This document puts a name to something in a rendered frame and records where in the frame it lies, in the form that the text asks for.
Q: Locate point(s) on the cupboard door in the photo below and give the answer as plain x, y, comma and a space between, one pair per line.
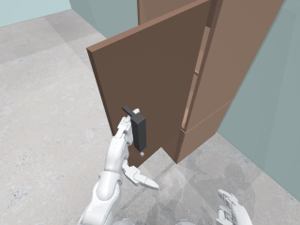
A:
150, 67

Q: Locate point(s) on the left robot hand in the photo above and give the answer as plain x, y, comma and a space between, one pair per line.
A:
117, 151

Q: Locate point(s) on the right robot hand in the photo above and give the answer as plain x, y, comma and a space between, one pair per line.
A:
238, 214

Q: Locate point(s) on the handle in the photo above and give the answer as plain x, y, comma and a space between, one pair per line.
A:
138, 126

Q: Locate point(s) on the robot left forearm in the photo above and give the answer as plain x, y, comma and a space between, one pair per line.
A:
106, 195

